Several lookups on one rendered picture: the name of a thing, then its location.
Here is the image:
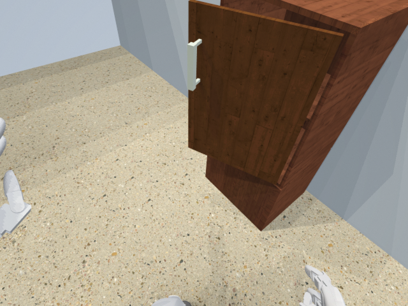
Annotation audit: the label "left robot shin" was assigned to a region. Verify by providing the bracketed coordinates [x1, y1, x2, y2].
[169, 295, 183, 303]

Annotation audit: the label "handle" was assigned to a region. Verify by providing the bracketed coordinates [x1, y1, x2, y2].
[187, 39, 202, 91]

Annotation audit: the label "left robot hand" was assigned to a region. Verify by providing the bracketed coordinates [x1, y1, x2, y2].
[0, 118, 31, 238]

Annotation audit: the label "cupboard door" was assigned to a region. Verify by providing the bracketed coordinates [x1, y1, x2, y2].
[188, 0, 344, 185]

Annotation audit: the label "right robot hand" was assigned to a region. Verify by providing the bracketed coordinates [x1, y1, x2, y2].
[300, 265, 346, 306]

